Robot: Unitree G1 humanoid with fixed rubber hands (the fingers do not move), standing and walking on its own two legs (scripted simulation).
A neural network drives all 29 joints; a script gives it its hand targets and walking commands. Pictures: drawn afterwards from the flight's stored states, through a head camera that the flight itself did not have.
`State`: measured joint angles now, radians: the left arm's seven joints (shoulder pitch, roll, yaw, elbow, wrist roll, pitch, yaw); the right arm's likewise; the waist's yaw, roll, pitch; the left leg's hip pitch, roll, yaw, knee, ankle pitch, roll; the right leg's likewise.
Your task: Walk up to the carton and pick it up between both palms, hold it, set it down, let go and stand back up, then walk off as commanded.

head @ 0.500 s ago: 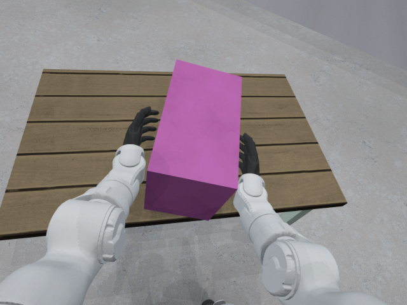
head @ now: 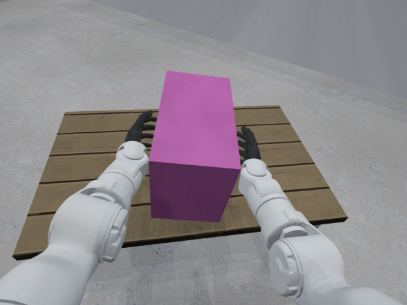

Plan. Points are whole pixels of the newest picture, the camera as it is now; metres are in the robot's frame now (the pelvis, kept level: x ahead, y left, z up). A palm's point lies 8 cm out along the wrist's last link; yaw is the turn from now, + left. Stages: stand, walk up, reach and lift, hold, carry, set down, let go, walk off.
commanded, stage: reach and lift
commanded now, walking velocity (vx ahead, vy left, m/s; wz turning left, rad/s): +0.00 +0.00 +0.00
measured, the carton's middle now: (192, 144) +0.47 -0.04 +0.05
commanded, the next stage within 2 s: hold in 2.00 s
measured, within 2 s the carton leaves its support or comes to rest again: neither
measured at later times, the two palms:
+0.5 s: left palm (122, 137) +0.42 +0.11 +0.14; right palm (252, 143) +0.38 -0.14 +0.14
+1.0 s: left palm (115, 138) +0.38 +0.12 +0.17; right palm (252, 141) +0.37 -0.13 +0.16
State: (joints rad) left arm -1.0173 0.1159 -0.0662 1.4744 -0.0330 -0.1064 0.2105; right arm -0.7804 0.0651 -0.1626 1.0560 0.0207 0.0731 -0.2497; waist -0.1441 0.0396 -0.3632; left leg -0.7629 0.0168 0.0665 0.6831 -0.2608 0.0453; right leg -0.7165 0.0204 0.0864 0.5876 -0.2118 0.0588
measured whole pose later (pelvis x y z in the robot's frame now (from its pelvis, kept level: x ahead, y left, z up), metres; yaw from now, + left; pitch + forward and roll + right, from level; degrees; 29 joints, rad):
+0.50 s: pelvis +0.00 +0.01 +0.01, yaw +0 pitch +8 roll -3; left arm -0.96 0.07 0.11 1.29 0.00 0.04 0.24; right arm -0.86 0.01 -0.18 1.06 0.02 0.20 -0.19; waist -0.11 0.05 -0.24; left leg -0.52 0.02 0.06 0.66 -0.28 0.05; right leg -0.45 0.02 0.08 0.51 -0.20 0.06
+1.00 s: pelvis -0.02 +0.00 +0.02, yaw +1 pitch +4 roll -2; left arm -0.89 0.00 0.20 1.06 0.07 0.22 0.27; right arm -0.85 -0.03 -0.12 1.06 0.08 0.22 -0.15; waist -0.04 0.05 -0.21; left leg -0.43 0.02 0.06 0.58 -0.22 0.05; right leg -0.37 0.02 0.08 0.45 -0.16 0.06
